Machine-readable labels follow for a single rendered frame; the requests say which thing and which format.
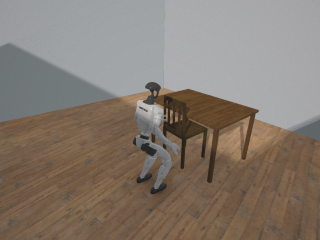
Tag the right robot hand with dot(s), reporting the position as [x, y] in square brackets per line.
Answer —
[174, 148]

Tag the table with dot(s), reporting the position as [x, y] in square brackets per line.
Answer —
[213, 112]

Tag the right robot upper arm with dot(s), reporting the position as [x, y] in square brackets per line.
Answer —
[158, 113]

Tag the robot torso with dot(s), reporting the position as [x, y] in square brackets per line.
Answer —
[145, 124]

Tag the left robot upper arm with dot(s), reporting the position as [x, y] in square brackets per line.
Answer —
[137, 111]

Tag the chair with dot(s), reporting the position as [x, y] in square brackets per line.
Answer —
[183, 129]

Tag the robot left foot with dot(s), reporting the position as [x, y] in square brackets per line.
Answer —
[146, 177]

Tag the right robot forearm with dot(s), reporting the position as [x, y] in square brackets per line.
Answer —
[163, 139]

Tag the left robot hand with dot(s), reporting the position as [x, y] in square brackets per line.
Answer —
[163, 120]

